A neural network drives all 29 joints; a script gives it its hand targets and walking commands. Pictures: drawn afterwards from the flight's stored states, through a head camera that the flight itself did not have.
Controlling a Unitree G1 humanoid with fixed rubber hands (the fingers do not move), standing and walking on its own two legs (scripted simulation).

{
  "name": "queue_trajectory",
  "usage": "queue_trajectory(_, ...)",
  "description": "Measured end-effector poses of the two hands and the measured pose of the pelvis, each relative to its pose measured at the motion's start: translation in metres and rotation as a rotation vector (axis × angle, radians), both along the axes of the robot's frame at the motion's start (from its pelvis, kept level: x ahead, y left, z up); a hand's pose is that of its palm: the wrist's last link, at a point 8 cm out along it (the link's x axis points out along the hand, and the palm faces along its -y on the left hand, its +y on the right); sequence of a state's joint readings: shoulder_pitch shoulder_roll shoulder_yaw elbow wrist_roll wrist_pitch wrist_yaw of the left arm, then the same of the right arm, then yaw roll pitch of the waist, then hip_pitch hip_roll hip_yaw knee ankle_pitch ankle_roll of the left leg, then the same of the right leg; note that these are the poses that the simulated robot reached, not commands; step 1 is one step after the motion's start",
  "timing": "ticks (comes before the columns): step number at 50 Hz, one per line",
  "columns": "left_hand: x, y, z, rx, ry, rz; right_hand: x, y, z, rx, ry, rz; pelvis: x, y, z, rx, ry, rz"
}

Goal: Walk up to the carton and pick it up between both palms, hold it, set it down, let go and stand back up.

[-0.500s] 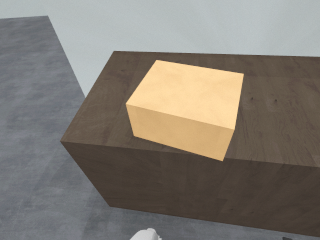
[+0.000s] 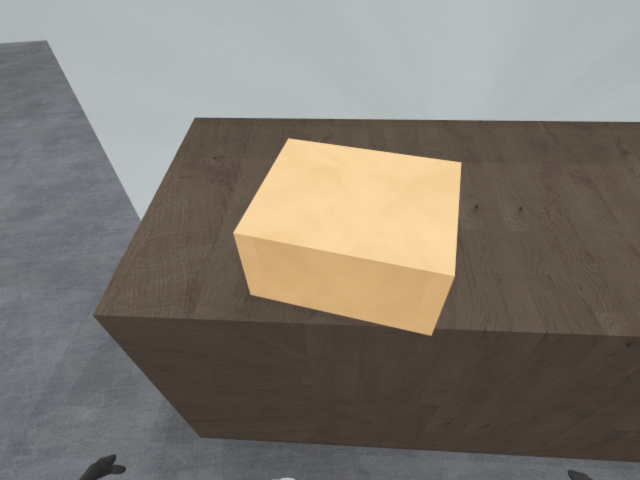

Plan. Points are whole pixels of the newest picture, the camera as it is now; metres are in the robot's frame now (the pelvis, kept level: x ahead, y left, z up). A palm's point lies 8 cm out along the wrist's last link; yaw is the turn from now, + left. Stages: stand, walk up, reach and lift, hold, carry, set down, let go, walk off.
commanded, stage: walk up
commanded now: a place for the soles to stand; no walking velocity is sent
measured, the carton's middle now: (354, 229) +0.50 -0.03 +0.01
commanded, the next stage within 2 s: reach and lift in 1.44 s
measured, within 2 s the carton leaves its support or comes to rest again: neither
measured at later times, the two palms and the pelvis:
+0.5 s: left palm out of the picture +0.12 +0.31 -0.07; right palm out of the picture +0.11 -0.32 -0.08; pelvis +0.01 -0.01 +0.01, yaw +0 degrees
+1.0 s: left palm out of the picture +0.12 +0.29 -0.08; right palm out of the picture +0.12 -0.33 -0.07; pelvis +0.02 -0.02 +0.01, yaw -1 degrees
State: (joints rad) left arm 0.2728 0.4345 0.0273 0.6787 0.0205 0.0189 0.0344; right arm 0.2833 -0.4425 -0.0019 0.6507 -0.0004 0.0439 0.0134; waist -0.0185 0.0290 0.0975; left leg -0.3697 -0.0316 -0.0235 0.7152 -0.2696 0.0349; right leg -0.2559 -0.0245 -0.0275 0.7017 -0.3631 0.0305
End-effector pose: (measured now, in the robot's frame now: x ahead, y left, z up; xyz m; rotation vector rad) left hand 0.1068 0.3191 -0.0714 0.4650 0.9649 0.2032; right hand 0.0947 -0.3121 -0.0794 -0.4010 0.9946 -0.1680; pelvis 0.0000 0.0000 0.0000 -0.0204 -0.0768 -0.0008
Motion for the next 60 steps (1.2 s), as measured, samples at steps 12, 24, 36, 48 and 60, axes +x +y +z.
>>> queue_trajectory(12, -0.007, -0.01, 0.0, -0.02, 0.033, 0.018, 0.009, -0.007, 0.0, 0.014, -0.016, 0.019, 0.003, -0.01, 0.003, 0.014, 0.008, 0.0)
queue_trajectory(24, 0.013, -0.009, 0.002, -0.033, -0.001, 0.013, 0.011, -0.005, 0.003, 0.008, -0.011, 0.015, 0.007, -0.006, 0.005, 0.01, 0.012, -0.001)
queue_trajectory(36, 0.015, -0.008, -0.002, -0.052, 0.009, 0.022, 0.01, -0.006, 0.007, -0.005, -0.016, 0.006, 0.007, -0.004, 0.006, 0.005, 0.011, -0.002)
queue_trajectory(48, 0.016, -0.025, -0.005, -0.069, 0.039, 0.023, 0.022, -0.019, 0.009, -0.004, -0.022, 0.013, 0.019, -0.017, 0.008, 0.016, 0.029, -0.008)
queue_trajectory(60, 0.021, -0.027, -0.004, -0.068, 0.032, 0.023, 0.027, -0.022, 0.01, -0.01, -0.031, 0.008, 0.022, -0.02, 0.008, 0.017, 0.033, -0.009)
